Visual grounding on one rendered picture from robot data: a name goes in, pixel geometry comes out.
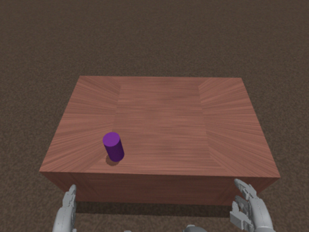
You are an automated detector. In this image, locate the left robot hand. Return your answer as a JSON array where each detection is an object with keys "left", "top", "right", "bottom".
[{"left": 52, "top": 184, "right": 77, "bottom": 232}]

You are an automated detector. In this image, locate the can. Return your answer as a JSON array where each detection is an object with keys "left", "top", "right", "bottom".
[{"left": 103, "top": 132, "right": 124, "bottom": 162}]

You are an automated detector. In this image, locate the right robot hand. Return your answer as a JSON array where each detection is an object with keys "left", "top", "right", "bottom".
[{"left": 230, "top": 179, "right": 274, "bottom": 232}]

